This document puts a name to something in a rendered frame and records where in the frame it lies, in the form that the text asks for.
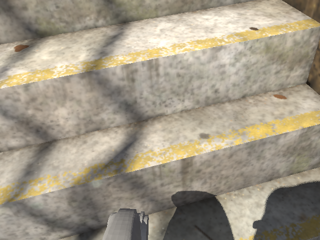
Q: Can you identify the left robot thigh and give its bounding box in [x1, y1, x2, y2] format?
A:
[102, 208, 149, 240]

